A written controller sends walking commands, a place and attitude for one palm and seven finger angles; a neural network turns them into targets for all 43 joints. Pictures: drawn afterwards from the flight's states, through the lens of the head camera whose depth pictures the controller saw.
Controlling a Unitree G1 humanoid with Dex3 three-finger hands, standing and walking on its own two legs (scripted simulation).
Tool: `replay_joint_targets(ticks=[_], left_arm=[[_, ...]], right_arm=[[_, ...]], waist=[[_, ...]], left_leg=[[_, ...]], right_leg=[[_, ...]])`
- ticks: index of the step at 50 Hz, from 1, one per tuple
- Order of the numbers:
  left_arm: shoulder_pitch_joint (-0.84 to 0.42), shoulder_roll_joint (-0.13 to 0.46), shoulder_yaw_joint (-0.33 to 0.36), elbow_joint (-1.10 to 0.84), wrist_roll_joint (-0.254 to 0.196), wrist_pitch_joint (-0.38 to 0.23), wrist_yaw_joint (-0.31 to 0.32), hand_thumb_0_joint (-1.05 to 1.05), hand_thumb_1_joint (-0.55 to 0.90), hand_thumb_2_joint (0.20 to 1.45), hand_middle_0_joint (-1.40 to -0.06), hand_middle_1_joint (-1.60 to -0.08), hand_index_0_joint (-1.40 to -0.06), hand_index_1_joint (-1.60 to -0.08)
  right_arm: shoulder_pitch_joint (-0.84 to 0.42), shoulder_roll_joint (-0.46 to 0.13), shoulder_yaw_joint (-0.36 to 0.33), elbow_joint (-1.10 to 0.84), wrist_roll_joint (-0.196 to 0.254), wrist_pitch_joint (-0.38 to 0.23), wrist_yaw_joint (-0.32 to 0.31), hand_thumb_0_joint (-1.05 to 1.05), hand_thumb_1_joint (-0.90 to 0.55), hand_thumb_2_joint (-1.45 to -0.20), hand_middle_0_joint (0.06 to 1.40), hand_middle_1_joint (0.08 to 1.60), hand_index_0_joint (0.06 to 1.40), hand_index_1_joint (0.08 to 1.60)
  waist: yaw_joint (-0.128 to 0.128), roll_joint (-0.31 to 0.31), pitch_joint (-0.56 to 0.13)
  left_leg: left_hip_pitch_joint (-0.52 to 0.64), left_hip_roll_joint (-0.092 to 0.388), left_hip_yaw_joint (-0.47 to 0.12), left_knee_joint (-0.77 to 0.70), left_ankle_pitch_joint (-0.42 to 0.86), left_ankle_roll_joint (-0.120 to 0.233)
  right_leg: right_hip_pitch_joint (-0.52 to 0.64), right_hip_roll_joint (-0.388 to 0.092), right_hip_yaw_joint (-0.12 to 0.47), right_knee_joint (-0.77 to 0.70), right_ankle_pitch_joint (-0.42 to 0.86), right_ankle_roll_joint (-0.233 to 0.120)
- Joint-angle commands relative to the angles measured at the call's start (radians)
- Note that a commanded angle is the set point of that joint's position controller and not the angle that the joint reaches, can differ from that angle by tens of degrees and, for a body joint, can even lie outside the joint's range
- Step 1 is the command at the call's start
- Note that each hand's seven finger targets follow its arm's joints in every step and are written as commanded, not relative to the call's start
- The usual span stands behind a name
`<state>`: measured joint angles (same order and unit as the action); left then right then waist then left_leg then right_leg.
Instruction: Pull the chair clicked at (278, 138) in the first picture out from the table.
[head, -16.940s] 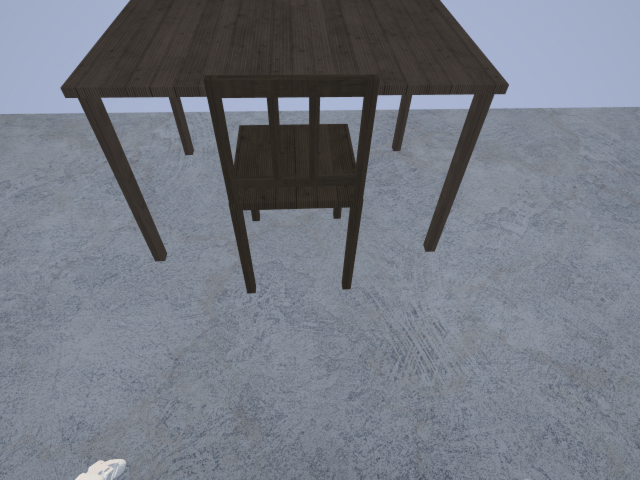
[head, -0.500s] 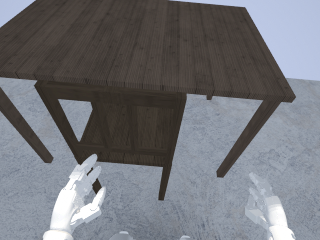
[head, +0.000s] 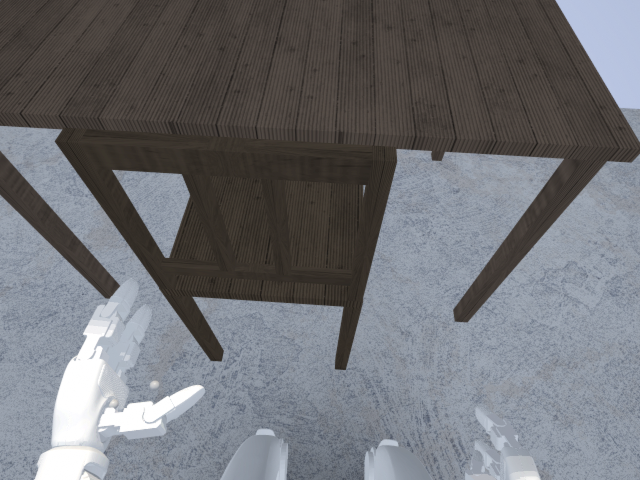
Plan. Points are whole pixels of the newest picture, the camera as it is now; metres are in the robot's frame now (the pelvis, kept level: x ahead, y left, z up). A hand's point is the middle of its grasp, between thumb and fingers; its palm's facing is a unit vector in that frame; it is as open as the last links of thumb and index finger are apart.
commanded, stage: raise the hand toward the chair's back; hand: left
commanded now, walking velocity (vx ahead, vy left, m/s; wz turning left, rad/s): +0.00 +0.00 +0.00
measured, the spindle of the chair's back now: (214, 225) +0.46 +0.19 -0.01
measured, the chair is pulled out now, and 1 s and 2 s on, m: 0.00 0.00 0.00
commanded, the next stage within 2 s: aim the fingers beside a spindle in 1.22 s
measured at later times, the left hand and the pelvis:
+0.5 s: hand (143, 368) +0.24 +0.21 +0.03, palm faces -0.01 -1.00 -0.04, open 16.7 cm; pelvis +0.01 +0.01 +0.00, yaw +1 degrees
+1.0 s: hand (126, 336) +0.26 +0.23 +0.06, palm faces +0.03 -1.00 -0.07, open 16.9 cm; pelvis +0.02 +0.01 +0.01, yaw +1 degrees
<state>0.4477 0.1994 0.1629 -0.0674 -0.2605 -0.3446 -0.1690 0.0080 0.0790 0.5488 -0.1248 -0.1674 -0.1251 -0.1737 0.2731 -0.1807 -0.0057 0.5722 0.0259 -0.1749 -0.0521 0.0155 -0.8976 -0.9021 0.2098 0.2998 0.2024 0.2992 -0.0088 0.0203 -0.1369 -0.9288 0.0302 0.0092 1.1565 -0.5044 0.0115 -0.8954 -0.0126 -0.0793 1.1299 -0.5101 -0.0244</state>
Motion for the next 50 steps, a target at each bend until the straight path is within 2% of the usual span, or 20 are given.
replay_joint_targets(ticks=[1,3,6,8,11,13,15,18,19,23,24,27,28,31,34,38,42,43,46,50], left_arm=[[-0.084,0.078,-0.021,-0.140,0.041,-0.212,0.005,0.000,-0.150,0.450,-0.095,-0.135,-0.095,-0.135],[-0.081,0.059,-0.072,-0.056,0.041,-0.200,-0.060,0.000,-0.197,0.430,-0.090,-0.128,-0.090,-0.128],[-0.089,0.148,-0.007,-0.102,0.009,-0.149,-0.131,0.000,-0.267,0.400,-0.083,-0.117,-0.083,-0.117],[-0.076,0.228,0.094,-0.179,-0.012,-0.121,-0.124,0.000,-0.313,0.380,-0.079,-0.109,-0.079,-0.109],[-0.048,0.210,0.138,-0.311,-0.041,-0.127,-0.062,0.000,-0.383,0.350,-0.072,-0.098,-0.072,-0.098],[-0.034,0.199,0.156,-0.283,-0.040,-0.136,-0.015,0.000,-0.430,0.330,-0.067,-0.091,-0.067,-0.091],[-0.050,0.143,0.103,-0.206,-0.024,-0.141,-0.002,0.000,-0.477,0.310,-0.062,-0.084,-0.062,-0.084],[-0.060,0.093,0.018,-0.030,0.012,-0.105,-0.050,0.000,-0.500,0.300,-0.060,-0.080,-0.060,-0.080],[-0.079,0.093,0.000,-0.002,0.015,-0.089,-0.080,0.000,-0.500,0.300,-0.060,-0.080,-0.060,-0.080],[-0.163,0.202,0.064,-0.081,-0.005,-0.058,-0.153,0.000,-0.500,0.300,-0.060,-0.080,-0.060,-0.080],[-0.178,0.223,0.096,-0.144,-0.017,-0.064,-0.154,0.000,-0.500,0.300,-0.060,-0.080,-0.060,-0.080],[-0.188,0.251,0.161,-0.256,-0.047,-0.106,-0.116,0.000,-0.500,0.300,-0.060,-0.080,-0.060,-0.080],[-0.178,0.272,0.194,-0.253,-0.049,-0.118,-0.092,0.000,-0.500,0.300,-0.060,-0.080,-0.060,-0.080],[-0.173,0.198,0.152,-0.144,-0.044,-0.132,-0.067,0.000,-0.500,0.300,-0.060,-0.080,-0.060,-0.080],[-0.170,0.155,0.091,0.011,-0.023,-0.090,-0.108,0.000,-0.500,0.300,-0.060,-0.080,-0.060,-0.080],[-0.176,0.200,0.096,-0.007,-0.033,-0.027,-0.176,0.000,-0.500,0.300,-0.060,-0.080,-0.060,-0.080],[-0.180,0.257,0.173,-0.170,-0.061,-0.066,-0.145,0.000,-0.500,0.300,-0.060,-0.080,-0.060,-0.080],[-0.177,0.276,0.199,-0.176,-0.060,-0.084,-0.121,0.000,-0.500,0.300,-0.060,-0.080,-0.060,-0.080],[-0.184,0.221,0.178,-0.125,-0.055,-0.134,-0.076,0.000,-0.500,0.300,-0.060,-0.080,-0.060,-0.080],[-0.172,0.179,0.119,0.014,-0.022,-0.117,-0.093,0.000,-0.500,0.300,-0.060,-0.080,-0.060,-0.080]], right_arm=[[-0.115,-0.160,-0.047,-0.141,-0.017,-0.088,0.002,0.000,-0.900,-0.900,0.200,0.300,0.200,0.300],[-0.105,-0.183,-0.048,-0.144,-0.005,-0.093,-0.002,0.000,-0.900,-0.900,0.200,0.300,0.200,0.300],[-0.092,-0.208,-0.056,-0.180,0.013,-0.098,-0.017,0.000,-0.900,-0.900,0.200,0.300,0.200,0.300],[-0.093,-0.204,-0.061,-0.187,0.015,-0.095,-0.024,0.000,-0.900,-0.900,0.200,0.300,0.200,0.300],[-0.092,-0.168,-0.060,-0.192,0.010,-0.089,-0.024,0.000,-0.900,-0.900,0.200,0.300,0.200,0.300],[-0.092,-0.158,-0.061,-0.172,0.002,-0.079,-0.019,0.000,-0.900,-0.900,0.200,0.300,0.200,0.300],[-0.095,-0.161,-0.057,-0.161,-0.002,-0.070,-0.009,0.000,-0.900,-0.900,0.200,0.300,0.200,0.300],[-0.091,-0.184,-0.051,-0.161,-0.002,-0.050,0.000,0.000,-0.900,-0.900,0.200,0.300,0.200,0.300],[-0.086,-0.195,-0.050,-0.172,0.003,-0.046,-0.001,0.000,-0.900,-0.900,0.200,0.300,0.200,0.300],[-0.078,-0.214,-0.045,-0.206,0.011,-0.050,-0.015,0.000,-0.900,-0.900,0.200,0.300,0.200,0.300],[-0.073,-0.211,-0.044,-0.212,0.008,-0.052,-0.017,0.000,-0.900,-0.900,0.200,0.300,0.200,0.300],[-0.075,-0.186,-0.041,-0.205,0.001,-0.064,-0.021,0.000,-0.900,-0.900,0.200,0.300,0.200,0.300],[-0.076,-0.181,-0.039,-0.189,-0.002,-0.065,-0.019,0.000,-0.900,-0.900,0.200,0.300,0.200,0.300],[-0.079,-0.178,-0.036,-0.160,-0.005,-0.062,-0.010,0.000,-0.900,-0.900,0.200,0.300,0.200,0.300],[-0.074,-0.202,-0.038,-0.156,0.004,-0.050,-0.006,0.000,-0.900,-0.900,0.200,0.300,0.200,0.300],[-0.069,-0.222,-0.045,-0.187,0.015,-0.050,-0.013,0.000,-0.900,-0.900,0.200,0.300,0.200,0.300],[-0.062,-0.203,-0.048,-0.192,0.008,-0.069,-0.012,0.000,-0.900,-0.900,0.200,0.300,0.200,0.300],[-0.063,-0.198,-0.047,-0.180,0.004,-0.071,-0.011,0.000,-0.900,-0.900,0.200,0.300,0.200,0.300],[-0.066,-0.190,-0.046,-0.155,-0.002,-0.069,-0.003,0.000,-0.900,-0.900,0.200,0.300,0.200,0.300],[-0.064,-0.210,-0.049,-0.157,0.002,-0.052,0.005,0.000,-0.900,-0.900,0.200,0.300,0.200,0.300]], waist=[[-0.039,0.002,-0.142],[-0.061,-0.020,-0.104],[-0.025,0.010,-0.209],[0.012,0.055,-0.301],[0.039,0.093,-0.363],[0.035,0.083,-0.335],[0.001,0.065,-0.245],[-0.044,0.017,-0.114],[-0.051,-0.009,-0.106],[-0.029,0.034,-0.207],[-0.014,0.062,-0.270],[0.009,0.089,-0.336],[0.018,0.101,-0.326],[-0.011,0.081,-0.240],[-0.039,0.035,-0.159],[-0.025,0.035,-0.235],[0.007,0.069,-0.334],[0.010,0.061,-0.319],[-0.004,0.071,-0.230],[-0.026,0.044,-0.167]], left_leg=[[0.104,-0.015,-0.058,-0.123,0.140,0.009],[0.067,-0.018,-0.059,-0.121,0.065,0.014],[0.105,-0.024,-0.055,-0.150,0.063,0.017],[0.174,-0.024,-0.051,-0.165,0.164,0.017],[0.267,-0.023,-0.052,-0.184,0.327,0.009],[0.271,-0.018,-0.055,-0.175,0.383,0.004],[0.244,-0.013,-0.060,-0.167,0.354,-0.002],[0.163,-0.013,-0.062,-0.165,0.237,0.003],[0.144,-0.015,-0.060,-0.165,0.196,0.005],[0.198,-0.020,-0.058,-0.180,0.209,0.012],[0.240,-0.020,-0.058,-0.185,0.259,0.012],[0.313,-0.015,-0.065,-0.191,0.373,0.005],[0.308,-0.014,-0.066,-0.189,0.387,0.001],[0.271,-0.011,-0.072,-0.186,0.352,-0.006],[0.202,-0.012,-0.067,-0.191,0.245,0.000],[0.244,-0.015,-0.062,-0.213,0.282,0.007],[0.323,-0.012,-0.066,-0.220,0.417,0.003],[0.315,-0.011,-0.068,-0.216,0.428,0.000],[0.281,-0.010,-0.069,-0.215,0.369,-0.008],[0.218,-0.010,-0.064,-0.215,0.259,-0.005]], right_leg=[[0.014,0.014,0.010,-0.129,0.058,0.001],[-0.007,0.011,0.026,-0.152,-0.003,0.002],[0.076,0.004,0.047,-0.183,-0.007,0.001],[0.154,0.009,0.039,-0.176,0.093,-0.003],[0.211,0.013,0.010,-0.154,0.239,-0.005],[0.199,0.019,0.000,-0.147,0.281,-0.003],[0.141,0.019,-0.012,-0.143,0.260,0.000],[0.071,0.020,-0.012,-0.163,0.182,0.003],[0.068,0.021,-0.007,-0.173,0.157,0.006],[0.141,0.019,0.013,-0.192,0.174,0.000],[0.177,0.016,0.013,-0.189,0.213,-0.002],[0.206,0.020,0.005,-0.178,0.280,-0.003],[0.207,0.023,0.004,-0.173,0.284,-0.005],[0.148,0.023,-0.013,-0.168,0.247,0.000],[0.107,0.024,-0.012,-0.186,0.181,0.004],[0.182,0.019,0.000,-0.210,0.224,0.003],[0.234,0.018,-0.002,-0.201,0.307,0.004],[0.234,0.023,-0.004,-0.195,0.313,0.002],[0.170,0.022,-0.014,-0.185,0.254,0.001],[0.120,0.019,-0.013,-0.186,0.179,0.003]])
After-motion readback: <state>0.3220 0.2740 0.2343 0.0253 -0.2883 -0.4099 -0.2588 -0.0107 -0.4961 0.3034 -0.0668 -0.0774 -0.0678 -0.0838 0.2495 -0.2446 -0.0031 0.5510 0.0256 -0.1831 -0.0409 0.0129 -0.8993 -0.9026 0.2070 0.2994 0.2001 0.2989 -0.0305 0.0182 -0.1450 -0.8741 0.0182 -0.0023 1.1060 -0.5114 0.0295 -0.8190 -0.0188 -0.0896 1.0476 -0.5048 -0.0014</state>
